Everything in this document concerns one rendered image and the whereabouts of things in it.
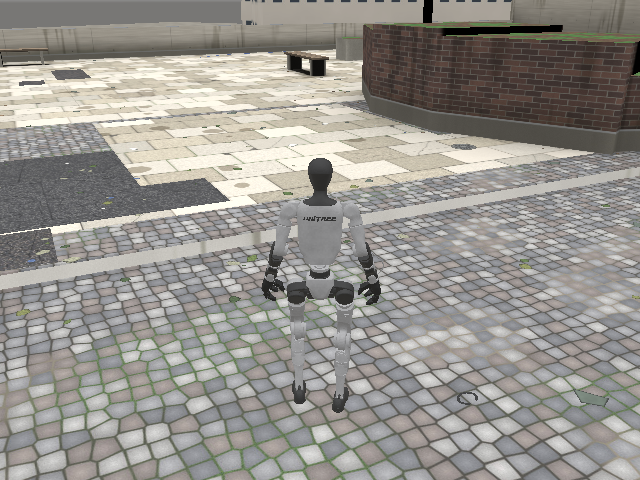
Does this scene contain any right robot thigh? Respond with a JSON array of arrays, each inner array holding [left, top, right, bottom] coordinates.
[[333, 279, 354, 351]]

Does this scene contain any right robot hand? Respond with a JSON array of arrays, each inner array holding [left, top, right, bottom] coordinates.
[[358, 280, 381, 305]]

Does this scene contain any left robot hand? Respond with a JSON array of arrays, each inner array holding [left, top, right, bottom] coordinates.
[[261, 278, 285, 301]]

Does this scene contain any robot left upper arm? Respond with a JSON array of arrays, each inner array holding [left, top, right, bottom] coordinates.
[[273, 201, 299, 257]]

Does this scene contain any right robot foot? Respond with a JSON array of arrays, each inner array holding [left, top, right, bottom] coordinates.
[[332, 387, 349, 413]]

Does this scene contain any robot right upper arm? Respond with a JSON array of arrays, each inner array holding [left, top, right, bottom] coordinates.
[[341, 202, 368, 257]]

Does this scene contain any robot left forearm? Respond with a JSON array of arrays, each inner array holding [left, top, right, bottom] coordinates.
[[264, 241, 283, 282]]

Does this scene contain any robot right forearm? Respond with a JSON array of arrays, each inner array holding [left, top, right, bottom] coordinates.
[[358, 242, 379, 284]]

